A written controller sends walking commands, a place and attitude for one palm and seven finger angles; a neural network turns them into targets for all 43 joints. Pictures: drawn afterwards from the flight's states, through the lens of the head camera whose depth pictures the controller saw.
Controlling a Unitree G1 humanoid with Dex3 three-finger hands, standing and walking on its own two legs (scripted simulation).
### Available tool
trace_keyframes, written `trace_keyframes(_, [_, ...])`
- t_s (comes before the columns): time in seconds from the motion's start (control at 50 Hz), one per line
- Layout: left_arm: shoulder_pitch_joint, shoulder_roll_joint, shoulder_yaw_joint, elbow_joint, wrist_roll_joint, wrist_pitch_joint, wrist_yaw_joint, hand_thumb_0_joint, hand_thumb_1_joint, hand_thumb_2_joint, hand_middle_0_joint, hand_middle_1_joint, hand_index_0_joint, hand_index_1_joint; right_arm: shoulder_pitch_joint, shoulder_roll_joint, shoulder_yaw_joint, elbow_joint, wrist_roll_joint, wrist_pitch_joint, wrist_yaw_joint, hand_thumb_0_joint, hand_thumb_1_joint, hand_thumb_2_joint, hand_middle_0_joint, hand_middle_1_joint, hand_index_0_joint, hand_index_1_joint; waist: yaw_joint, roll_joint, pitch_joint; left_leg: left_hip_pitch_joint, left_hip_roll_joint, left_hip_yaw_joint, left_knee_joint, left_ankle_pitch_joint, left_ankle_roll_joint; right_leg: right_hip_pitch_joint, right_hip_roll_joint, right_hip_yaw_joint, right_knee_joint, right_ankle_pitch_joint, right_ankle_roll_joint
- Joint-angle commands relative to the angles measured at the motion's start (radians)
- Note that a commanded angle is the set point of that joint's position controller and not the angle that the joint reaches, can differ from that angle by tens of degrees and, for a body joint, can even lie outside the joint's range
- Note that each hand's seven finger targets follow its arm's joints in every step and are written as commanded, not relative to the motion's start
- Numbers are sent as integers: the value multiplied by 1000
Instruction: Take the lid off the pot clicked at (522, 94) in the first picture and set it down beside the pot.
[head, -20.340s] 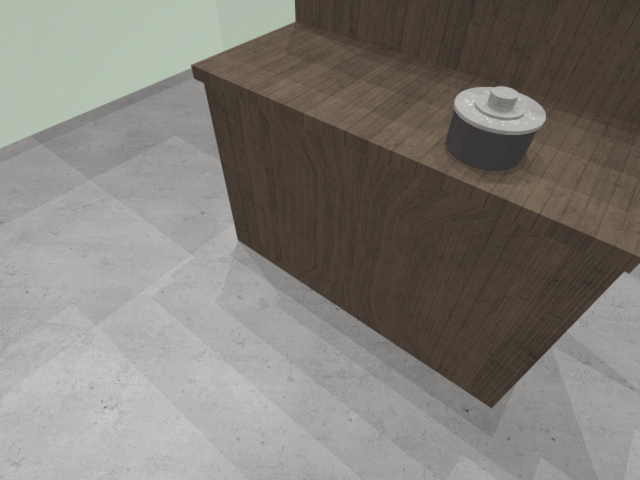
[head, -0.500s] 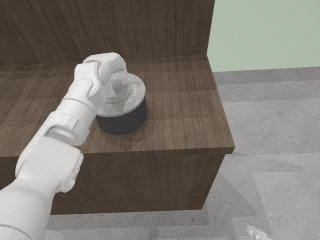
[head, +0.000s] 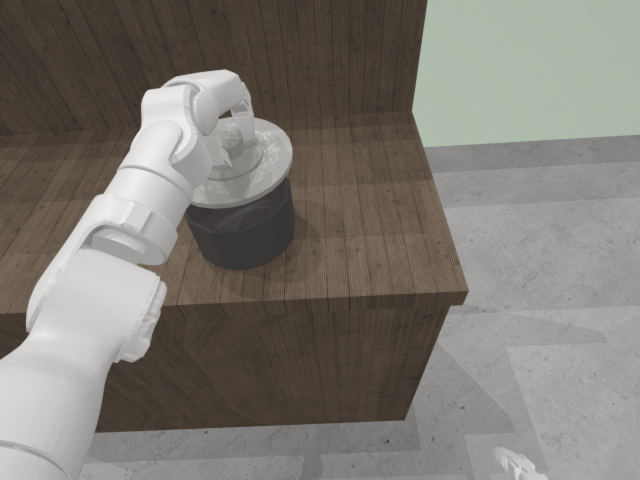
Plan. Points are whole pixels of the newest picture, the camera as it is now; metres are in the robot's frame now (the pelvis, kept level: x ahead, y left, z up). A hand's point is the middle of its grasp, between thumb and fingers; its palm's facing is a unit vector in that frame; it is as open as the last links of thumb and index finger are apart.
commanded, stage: lift the lid straight up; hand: left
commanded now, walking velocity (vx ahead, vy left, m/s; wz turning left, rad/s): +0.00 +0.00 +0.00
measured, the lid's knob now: (224, 143) +0.50 +0.12 +0.17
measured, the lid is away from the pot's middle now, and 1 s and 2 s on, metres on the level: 0.01 0.01 0.12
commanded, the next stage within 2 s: move the lid sideways beside the pot in 1.02 s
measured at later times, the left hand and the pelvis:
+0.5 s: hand (215, 106) +0.47 +0.11 +0.24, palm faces -0.26 -0.07 -0.96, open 8.0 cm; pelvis +0.00 +0.00 +0.00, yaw +0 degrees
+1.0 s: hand (189, 84) +0.47 +0.13 +0.27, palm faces -0.23 -0.06 -0.97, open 8.0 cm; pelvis +0.00 +0.00 +0.00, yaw +0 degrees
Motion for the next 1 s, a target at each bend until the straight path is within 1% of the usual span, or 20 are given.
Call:
trace_keyframes(0.0, [-707,298,121,-184,56,13,59,0,602,979,-822,-1042,-832,-1054,-38,-121,-33,-106,0,-38,-5,0,-900,-900,200,300,200,300,-2,-114,-450,379,-8,-91,16,236,21,-43,48,13,-35,392,-39])
trace_keyframes(0.04, [-716,214,66,-222,26,7,51,0,602,979,-822,-1042,-832,-1054,-46,-116,-37,-120,1,-45,-4,0,-900,-900,200,300,200,300,-9,-94,-461,397,-9,-90,20,264,25,-48,43,10,-40,404,-41])
trace_keyframes(0.1, [-724,282,108,-181,49,15,48,0,602,979,-822,-1042,-832,-1054,-46,-119,-30,-112,1,-48,-7,0,-900,-900,200,300,200,300,-3,-128,-446,376,-9,-88,14,215,24,-45,45,16,-41,380,-38])
trace_keyframes(0.14, [-737,190,40,-184,22,11,37,0,602,979,-822,-1042,-832,-1054,-44,-116,-33,-115,3,-48,-9,0,-900,-900,200,300,200,300,-19,-110,-429,382,-8,-93,11,224,25,-70,43,6,-48,362,-41])
trace_keyframes(0.16, [-780,246,77,-220,39,9,39,0,602,979,-822,-1042,-832,-1054,-40,-116,-33,-110,2,-56,-9,0,-900,-900,200,300,200,300,-12,-115,-448,401,-6,-91,14,219,23,-66,46,11,-42,365,-37])
trace_keyframes(0.26, [-841,271,89,-256,44,0,36,0,602,979,-822,-1042,-832,-1054,-41,-112,-31,-111,-3,-74,-11,0,-900,-900,200,300,200,300,-7,-76,-508,442,-5,-104,21,263,20,-55,45,18,-33,379,-41])
trace_keyframes(0.34, [-809,170,25,-200,26,16,28,0,602,979,-822,-1042,-832,-1054,-32,-114,-35,-103,1,-69,-5,0,-900,-900,200,300,200,300,-18,-72,-446,431,-1,-107,15,275,17,-100,47,3,-44,352,-45])
trace_keyframes(0.4, [-843,296,112,-186,58,26,36,0,602,979,-822,-1042,-832,-1054,-33,-119,-25,-101,-3,-72,-7,0,-900,-900,200,300,200,300,1,-116,-468,394,-5,-101,2,223,17,-53,47,14,-39,354,-43])
trace_keyframes(0.46, [-862,272,99,-231,56,17,36,0,602,979,-822,-1042,-832,-1054,-47,-110,-27,-110,-5,-80,-4,0,-900,-900,200,300,200,300,7,-106,-522,429,-1,-104,13,298,14,-35,43,16,-27,392,-43])
trace_keyframes(0.54, [-817,205,55,-191,44,31,28,0,602,979,-822,-1042,-832,-1054,-46,-114,-30,-116,-3,-73,0,0,-900,-900,200,300,200,300,2,-102,-476,411,0,-97,13,308,19,-55,41,12,-43,390,-45])
trace_keyframes(0.56, [-819,302,126,-166,69,37,32,0,602,979,-822,-1042,-832,-1054,-44,-117,-26,-106,-6,-71,-1,0,-900,-900,200,300,200,300,15,-138,-477,392,1,-96,10,288,17,-35,43,14,-35,385,-43])
trace_keyframes(0.6, [-859,316,123,-178,74,43,26,0,602,979,-822,-1042,-832,-1054,-54,-115,-20,-113,-5,-72,-4,0,-900,-900,200,300,200,300,14,-154,-490,375,-7,-85,5,267,22,-8,40,23,-33,414,-40])
trace_keyframes(0.64, [-820,249,79,-154,45,45,17,0,602,979,-822,-1042,-832,-1054,-53,-119,-23,-118,-2,-66,-5,0,-900,-900,200,300,200,300,6,-142,-468,362,-7,-80,7,291,25,-9,33,20,-46,433,-40])
trace_keyframes(0.7, [-899,354,132,-180,86,53,17,0,602,979,-822,-1042,-832,-1054,-55,-117,-18,-114,-6,-70,-9,0,-900,-900,200,300,200,300,10,-137,-488,370,-8,-77,9,270,25,0,36,27,-37,432,-38])
trace_keyframes(0.74, [-881,279,81,-197,57,45,7,0,602,979,-822,-1042,-832,-1054,-62,-115,-20,-126,-2,-71,-10,0,-900,-900,200,300,200,300,4,-102,-496,384,-7,-79,14,310,26,2,29,27,-44,451,-40])
trace_keyframes(0.8, [-902,309,86,-175,82,55,-4,0,602,979,-822,-1042,-832,-1054,-64,-112,-17,-121,0,-74,-11,0,-900,-900,200,300,200,300,2,-124,-472,375,-11,-77,12,265,26,-17,38,25,-42,418,-37])
trace_keyframes(0.84, [-838,197,25,-125,49,59,-14,0,602,979,-822,-1042,-832,-1054,-52,-116,-22,-116,4,-66,-9,0,-900,-900,200,300,200,300,-12,-101,-417,369,-8,-80,9,264,27,-61,35,13,-57,388,-40])
trace_keyframes(0.88, [-852,285,75,-153,77,61,-20,0,602,979,-822,-1042,-832,-1054,-63,-121,-20,-120,0,-62,-6,0,-900,-900,200,300,200,300,2,-114,-459,373,-10,-78,16,267,27,-32,38,23,-46,403,-38])
trace_keyframes(0.94, [-869,180,8,-213,39,52,-26,0,602,979,-822,-1042,-832,-1054,-64,-113,-24,-125,5,-63,-2,0,-900,-900,200,300,200,300,-14,-73,-474,419,-6,-89,26,320,26,-56,35,14,-48,408,-39])
trace_keyframes(0.98, [-906,217,25,-217,59,52,-29,0,602,979,-822,-1042,-832,-1054,-64,-113,-25,-118,3,-66,-3,0,-900,-900,200,300,200,300,-16,-76,-475,434,-6,-92,30,300,25,-75,45,16,-45,386,-39])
